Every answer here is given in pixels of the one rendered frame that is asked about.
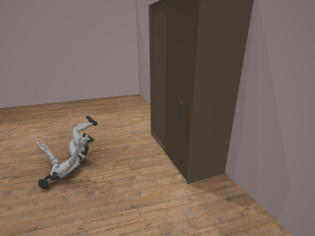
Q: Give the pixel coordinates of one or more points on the right robot shin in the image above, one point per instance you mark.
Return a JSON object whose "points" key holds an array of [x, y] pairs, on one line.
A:
{"points": [[83, 126]]}

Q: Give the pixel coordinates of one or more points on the left robot forearm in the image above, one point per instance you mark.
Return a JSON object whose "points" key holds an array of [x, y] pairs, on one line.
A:
{"points": [[49, 154]]}

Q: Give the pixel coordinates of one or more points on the right robot upper arm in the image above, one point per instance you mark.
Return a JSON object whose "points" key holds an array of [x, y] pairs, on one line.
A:
{"points": [[63, 171]]}

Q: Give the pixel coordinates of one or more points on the left robot hand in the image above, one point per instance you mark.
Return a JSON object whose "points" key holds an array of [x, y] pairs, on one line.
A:
{"points": [[40, 147]]}

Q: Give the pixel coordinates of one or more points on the handle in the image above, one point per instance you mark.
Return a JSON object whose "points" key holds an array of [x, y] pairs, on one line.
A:
{"points": [[180, 111]]}

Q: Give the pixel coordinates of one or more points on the robot right thigh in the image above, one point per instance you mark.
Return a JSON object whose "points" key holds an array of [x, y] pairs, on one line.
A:
{"points": [[75, 135]]}

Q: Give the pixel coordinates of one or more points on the right robot forearm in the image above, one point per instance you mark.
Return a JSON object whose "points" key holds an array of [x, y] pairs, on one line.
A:
{"points": [[74, 157]]}

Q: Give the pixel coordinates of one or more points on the wardrobe door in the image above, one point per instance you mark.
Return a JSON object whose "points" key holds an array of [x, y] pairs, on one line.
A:
{"points": [[182, 22], [159, 21]]}

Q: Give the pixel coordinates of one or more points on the right robot hand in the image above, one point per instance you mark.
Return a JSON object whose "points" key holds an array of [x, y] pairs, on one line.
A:
{"points": [[80, 144]]}

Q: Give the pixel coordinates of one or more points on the left robot upper arm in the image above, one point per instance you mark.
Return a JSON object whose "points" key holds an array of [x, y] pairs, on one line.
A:
{"points": [[55, 164]]}

